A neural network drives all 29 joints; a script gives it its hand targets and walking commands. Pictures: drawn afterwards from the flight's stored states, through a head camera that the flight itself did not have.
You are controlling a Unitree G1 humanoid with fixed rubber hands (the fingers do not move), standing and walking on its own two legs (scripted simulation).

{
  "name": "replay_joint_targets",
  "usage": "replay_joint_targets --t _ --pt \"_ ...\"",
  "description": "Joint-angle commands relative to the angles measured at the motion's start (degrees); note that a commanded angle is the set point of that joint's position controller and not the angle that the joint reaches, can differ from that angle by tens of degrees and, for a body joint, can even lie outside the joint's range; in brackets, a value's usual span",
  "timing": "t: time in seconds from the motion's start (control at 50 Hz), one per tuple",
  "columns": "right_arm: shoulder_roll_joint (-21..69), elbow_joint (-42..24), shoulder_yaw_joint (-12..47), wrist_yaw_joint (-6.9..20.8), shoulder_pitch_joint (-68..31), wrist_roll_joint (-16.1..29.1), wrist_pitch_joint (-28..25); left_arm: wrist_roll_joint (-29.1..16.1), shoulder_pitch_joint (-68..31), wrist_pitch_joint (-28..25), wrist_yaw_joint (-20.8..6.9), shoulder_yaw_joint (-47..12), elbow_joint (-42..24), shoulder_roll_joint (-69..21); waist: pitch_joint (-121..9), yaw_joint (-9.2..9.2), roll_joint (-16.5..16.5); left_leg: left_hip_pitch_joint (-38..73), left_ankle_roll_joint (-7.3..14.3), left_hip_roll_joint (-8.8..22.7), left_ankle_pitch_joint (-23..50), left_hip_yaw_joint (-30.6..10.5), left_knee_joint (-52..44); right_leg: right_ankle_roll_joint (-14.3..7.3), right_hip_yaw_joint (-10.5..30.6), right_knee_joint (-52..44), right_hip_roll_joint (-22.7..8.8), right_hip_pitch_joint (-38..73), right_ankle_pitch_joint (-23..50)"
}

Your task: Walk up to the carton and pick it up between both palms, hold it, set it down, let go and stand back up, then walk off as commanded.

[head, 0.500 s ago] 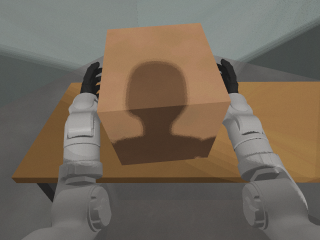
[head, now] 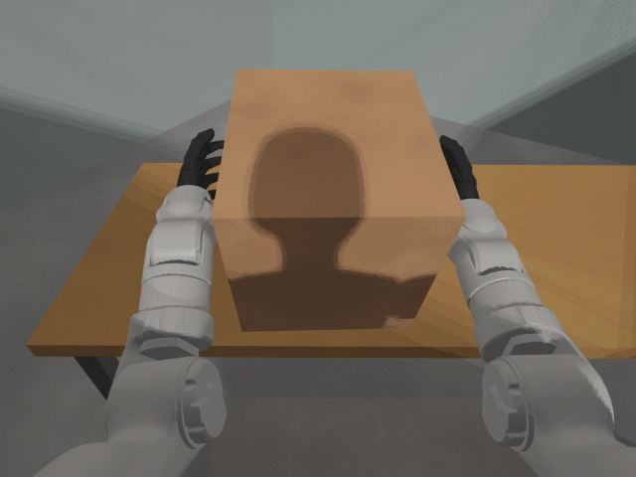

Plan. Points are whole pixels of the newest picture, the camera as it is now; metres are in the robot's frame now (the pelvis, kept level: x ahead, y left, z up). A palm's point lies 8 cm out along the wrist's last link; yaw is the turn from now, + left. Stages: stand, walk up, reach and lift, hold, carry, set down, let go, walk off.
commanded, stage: set down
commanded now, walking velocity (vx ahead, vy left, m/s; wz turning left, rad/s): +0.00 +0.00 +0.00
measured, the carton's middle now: (326, 202) +0.43 +0.00 +0.16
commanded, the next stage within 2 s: none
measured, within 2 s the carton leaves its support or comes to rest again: neither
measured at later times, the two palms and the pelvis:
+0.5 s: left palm (206, 197) +0.42 +0.17 +0.17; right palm (448, 197) +0.43 -0.16 +0.17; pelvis +0.02 +0.00 +0.00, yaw +0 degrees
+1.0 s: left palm (217, 215) +0.42 +0.16 +0.14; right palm (453, 214) +0.42 -0.17 +0.14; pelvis +0.02 +0.00 +0.00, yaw +0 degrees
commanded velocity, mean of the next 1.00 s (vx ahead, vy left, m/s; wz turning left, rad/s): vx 0.00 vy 0.00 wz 0.00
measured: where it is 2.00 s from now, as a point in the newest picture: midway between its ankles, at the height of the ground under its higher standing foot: outside the picture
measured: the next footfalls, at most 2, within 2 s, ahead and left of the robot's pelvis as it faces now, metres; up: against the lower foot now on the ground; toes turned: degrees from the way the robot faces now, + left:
none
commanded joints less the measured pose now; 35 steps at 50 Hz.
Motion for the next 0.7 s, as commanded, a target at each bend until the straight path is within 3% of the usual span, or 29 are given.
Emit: replay_joint_targets --t 0.0,0.2,0.32,0.46,0.68 --pt "27.6 -8.5 6.5 10.2 -46.3 0.6 -4.2 -2.9 -40.8 -4.9 -6.1 -14.9 -1.3 -26.8 -15.9 2.38 -0.1 2.4 1.0 -3.4 6.5 3.2 -4.5 1.0 -8.0 -7.1 2.6 6.5 6.0" --pt "26.3 -11.4 12.4 9.3 -43.9 5.0 -5.0 -3.2 -36.2 -6.0 -5.4 -16.9 -5.5 -28.0 -21.4 2.79 0.7 8.6 -1.3 -3.3 24.3 2.4 0.0 1.5 -7.9 -5.4 3.6 10.5 22.4" --pt "26.2 -12.6 14.6 9.0 -42.4 6.2 -5.3 -4.3 -35.4 -7.0 -4.2 -19.7 -9.3 -29.1 -24.1 2.65 1.6 11.9 -2.7 -3.0 30.9 1.8 1.9 1.5 -8.0 -4.9 4.0 9.1 27.6" --pt "24.7 -9.7 12.8 9.6 -40.0 4.6 -5.0 -3.9 -34.2 -7.3 -3.5 -19.6 -8.7 -29.1 -22.2 2.52 2.2 13.1 -3.4 -2.5 31.9 1.8 2.1 1.2 -8.4 -5.5 4.2 6.2 26.2" --pt "22.5 -4.1 5.8 12.1 -39.5 -0.6 -6.5 -2.3 -35.6 -8.9 -2.8 -16.5 -3.2 -29.2 -19.3 3.33 3.0 12.6 -3.3 -1.4 25.4 2.6 0.0 0.2 -9.0 -7.3 4.1 0.7 15.2"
